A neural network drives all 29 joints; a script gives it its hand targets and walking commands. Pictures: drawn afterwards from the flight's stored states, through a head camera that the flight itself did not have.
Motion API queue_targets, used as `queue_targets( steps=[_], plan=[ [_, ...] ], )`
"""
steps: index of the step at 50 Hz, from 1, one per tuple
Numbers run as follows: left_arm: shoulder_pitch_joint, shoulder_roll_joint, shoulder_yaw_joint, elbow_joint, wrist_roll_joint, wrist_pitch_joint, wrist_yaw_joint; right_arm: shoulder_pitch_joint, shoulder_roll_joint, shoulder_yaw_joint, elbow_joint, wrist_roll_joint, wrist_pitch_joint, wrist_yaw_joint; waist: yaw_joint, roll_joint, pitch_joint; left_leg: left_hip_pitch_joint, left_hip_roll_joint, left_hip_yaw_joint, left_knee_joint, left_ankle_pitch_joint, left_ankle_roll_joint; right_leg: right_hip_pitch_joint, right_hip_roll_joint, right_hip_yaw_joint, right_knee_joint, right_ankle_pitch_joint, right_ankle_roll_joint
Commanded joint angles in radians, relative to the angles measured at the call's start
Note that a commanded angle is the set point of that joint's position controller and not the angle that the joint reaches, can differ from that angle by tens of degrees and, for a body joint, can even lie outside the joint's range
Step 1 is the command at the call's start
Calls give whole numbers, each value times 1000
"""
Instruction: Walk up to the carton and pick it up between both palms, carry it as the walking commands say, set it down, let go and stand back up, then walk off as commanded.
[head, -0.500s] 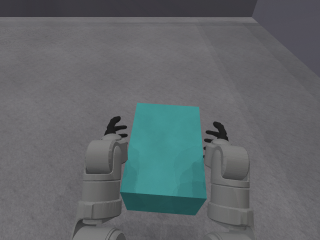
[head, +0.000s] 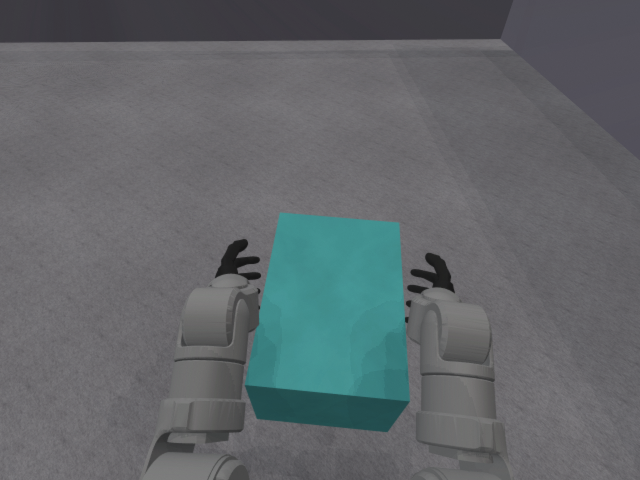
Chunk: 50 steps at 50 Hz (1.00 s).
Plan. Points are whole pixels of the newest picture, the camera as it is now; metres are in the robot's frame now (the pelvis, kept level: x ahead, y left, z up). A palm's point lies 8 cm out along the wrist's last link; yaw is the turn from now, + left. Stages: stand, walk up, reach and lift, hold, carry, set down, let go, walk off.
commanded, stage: carry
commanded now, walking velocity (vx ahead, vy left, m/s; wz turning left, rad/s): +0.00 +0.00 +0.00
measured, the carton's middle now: (330, 316) +0.36 -0.01 +0.00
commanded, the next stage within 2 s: hold in 1.08 s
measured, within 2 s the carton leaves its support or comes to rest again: neither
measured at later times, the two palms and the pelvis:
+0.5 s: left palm (228, 300) +0.32 +0.12 +0.08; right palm (432, 317) +0.31 -0.13 +0.07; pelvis +0.00 +0.00 +0.00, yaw +0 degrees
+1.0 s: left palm (226, 307) +0.32 +0.13 +0.07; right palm (429, 318) +0.31 -0.13 +0.06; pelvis +0.00 +0.00 +0.00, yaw +0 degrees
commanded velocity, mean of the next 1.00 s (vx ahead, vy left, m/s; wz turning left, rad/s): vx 0.00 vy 0.00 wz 0.00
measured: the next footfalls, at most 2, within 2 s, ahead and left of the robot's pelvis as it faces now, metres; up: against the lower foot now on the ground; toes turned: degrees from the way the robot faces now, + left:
none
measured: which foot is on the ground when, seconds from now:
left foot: down 0.00-1.00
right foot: down 0.00-1.00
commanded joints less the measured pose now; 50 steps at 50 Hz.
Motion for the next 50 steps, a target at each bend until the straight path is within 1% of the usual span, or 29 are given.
queue_targets(
  steps=[1,2,3,4,5,6,8,12,13,15,16,17,18,19,22,23,25,26,27,28,31,34,38,40,42,45,46,47,50],
  plan=[
    [-569,-974,-543,-91,-398,-44,-450,-607,969,631,-34,457,-65,503,-6,-74,-506,235,195,-285,-162,166,0,29,-127,136,-97,70,-44],
    [-479,-960,-455,141,-305,-71,-457,-551,949,557,149,374,-94,506,5,-85,-534,268,205,-288,-147,275,6,44,-125,148,-78,106,-44],
    [-456,-947,-439,169,-276,-93,-459,-550,944,550,150,353,-122,512,6,-49,-510,257,197,-296,-169,203,11,23,-114,130,-87,58,-35],
    [-395,-924,-389,212,-232,-113,-461,-602,942,567,139,363,-144,510,16,-122,-487,193,183,-292,-178,130,10,80,-109,134,-109,38,-47],
    [-503,-973,-528,-37,-371,-94,-464,-604,967,665,-59,443,-119,501,1,-149,-465,179,185,-283,-183,44,3,57,-126,143,-114,34,-44],
    [-461,-970,-446,194,-271,-130,-469,-569,925,550,135,331,-165,519,5,-79,-480,179,196,-297,-186,69,-13,28,-127,140,-96,14,-47],
    [-522,-983,-566,-65,-382,-116,-462,-588,955,652,-69,432,-140,505,3,-88,-439,148,176,-262,-186,-27,-5,45,-137,157,-142,9,-58],
    [-552,-982,-558,-33,-383,-111,-466,-604,958,629,-13,420,-133,500,0,-69,-431,169,185,-270,-201,12,-14,9,-120,134,-141,16,-41],
    [-486,-949,-491,91,-322,-123,-461,-568,953,612,91,390,-140,505,9,-100,-433,168,162,-248,-165,13,-18,25,-135,144,-174,40,-51],
    [-494,-969,-546,-19,-379,-103,-464,-585,961,655,-36,440,-127,498,2,-75,-471,225,165,-240,-155,135,-17,24,-141,145,-148,97,-47],
    [-438,-965,-501,59,-329,-129,-466,-585,938,623,17,395,-148,502,5,-108,-503,221,168,-237,-132,205,-11,35,-149,151,-134,144,-47],
    [-397,-946,-421,268,-227,-166,-471,-472,936,510,297,289,-191,520,5,-59,-475,239,201,-291,-191,202,11,2,-121,106,-84,25,-29],
    [-451,-948,-452,140,-269,-191,-472,-617,931,588,98,351,-217,519,10,-108,-479,257,218,-286,-172,201,26,-22,-118,129,-115,38,-31],
    [-479,-991,-512,85,-322,-178,-479,-619,954,635,10,383,-216,514,5,-49,-496,249,220,-306,-180,209,24,-7,-114,127,-88,31,-27],
    [-444,-981,-478,174,-259,-214,-477,-513,934,546,170,302,-240,526,7,-71,-493,248,247,-311,-207,185,22,0,-106,111,-82,30,-22],
    [-420,-971,-473,186,-259,-220,-483,-494,930,560,185,311,-245,529,5,-5,-442,258,224,-295,-222,141,12,-53,-91,106,-86,0,-19],
    [-522,-969,-544,6,-333,-230,-475,-573,975,638,43,394,-255,521,11,-53,-464,228,205,-276,-217,64,1,20,-105,114,-118,24,-38],
    [-388,-969,-472,211,-243,-242,-492,-520,956,580,164,306,-276,530,12,-126,-465,169,197,-266,-197,31,-1,62,-120,124,-140,21,-39],
    [-498,-962,-537,-19,-341,-237,-476,-649,959,677,-69,418,-265,517,16,-128,-471,175,176,-255,-198,-1,-7,65,-117,141,-153,23,-51],
    [-367,-975,-478,223,-232,-244,-491,-551,953,600,139,311,-277,534,9,-112,-460,192,177,-247,-188,38,-17,28,-126,139,-146,30,-49],
    [-337,-980,-503,200,-227,-267,-486,-482,950,613,154,301,-296,535,15,-28,-436,179,184,-272,-195,143,-5,32,-126,128,-130,68,-31],
    [-404,-967,-507,178,-239,-289,-495,-544,958,631,137,319,-313,541,8,-128,-430,185,175,-255,-162,67,-16,13,-135,131,-159,23,-38],
    [-426,-986,-518,174,-255,-288,-495,-552,950,636,140,312,-316,534,4,-84,-441,169,190,-286,-185,-1,-4,19,-124,129,-146,6,-48],
    [-399,-985,-523,154,-239,-286,-491,-498,963,609,168,309,-314,542,12,6,-448,189,208,-309,-216,63,8,25,-121,119,-119,7,-42],
    [-427,-973,-542,130,-268,-284,-488,-505,957,633,149,323,-314,536,7,-39,-451,199,192,-274,-168,225,2,32,-130,133,-120,79,-38],
    [-376,-959,-534,165,-246,-296,-495,-501,959,636,165,318,-324,540,9,-78,-439,192,200,-295,-212,45,3,27,-112,127,-134,-10,-44],
    [-477,-978,-574,48,-285,-299,-491,-554,963,656,52,338,-325,536,8,-99,-420,192,209,-293,-218,-9,8,-14,-113,127,-139,-30,-40],
    [-439,-985,-547,132,-255,-297,-495,-500,965,606,170,297,-326,540,9,-24,-444,159,220,-325,-241,-34,14,42,-108,120,-119,-36,-47],
    [-425,-968,-540,165,-250,-301,-497,-413,972,592,251,277,-321,551,10,-58,-376,135,202,-281,-250,-60,-2,16,-100,100,-148,-27,-32]
  ],
)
